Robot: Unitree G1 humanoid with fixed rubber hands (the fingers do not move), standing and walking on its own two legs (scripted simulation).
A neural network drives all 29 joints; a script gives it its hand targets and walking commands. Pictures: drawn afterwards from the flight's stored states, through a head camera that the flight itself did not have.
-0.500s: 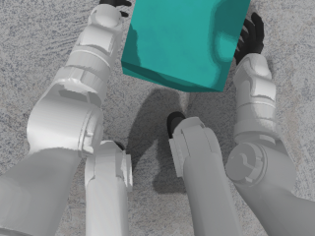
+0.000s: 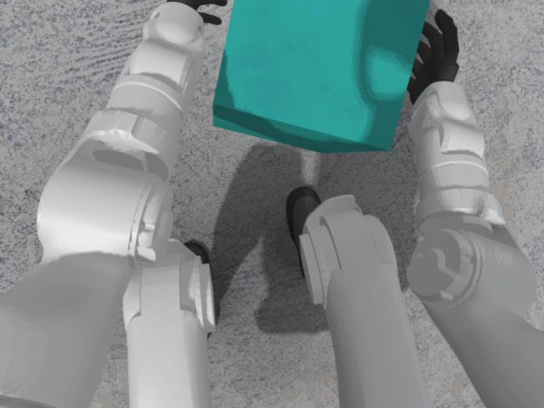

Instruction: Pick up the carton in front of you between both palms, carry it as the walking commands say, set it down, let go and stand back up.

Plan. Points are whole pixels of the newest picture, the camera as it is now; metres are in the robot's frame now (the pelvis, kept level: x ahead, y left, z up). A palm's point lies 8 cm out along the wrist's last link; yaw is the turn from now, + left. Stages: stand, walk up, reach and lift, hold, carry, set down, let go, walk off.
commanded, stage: set down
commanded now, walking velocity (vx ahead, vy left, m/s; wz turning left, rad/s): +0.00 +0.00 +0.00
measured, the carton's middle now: (299, 67) +0.49 -0.14 -0.26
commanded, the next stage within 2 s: let go in 1.56 s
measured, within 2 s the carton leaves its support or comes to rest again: neither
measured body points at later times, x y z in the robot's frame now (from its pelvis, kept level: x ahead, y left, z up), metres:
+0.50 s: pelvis -0.01 -0.01 -0.01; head +0.38 -0.01 +0.23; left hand +0.58 +0.03 -0.22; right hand +0.42 -0.33 -0.20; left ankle +0.09 +0.10 -0.36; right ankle +0.15 -0.15 -0.36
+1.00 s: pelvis -0.01 -0.02 +0.07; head +0.32 -0.07 +0.37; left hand +0.60 +0.00 -0.05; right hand +0.42 -0.34 -0.06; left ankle +0.08 +0.10 -0.36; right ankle +0.15 -0.15 -0.36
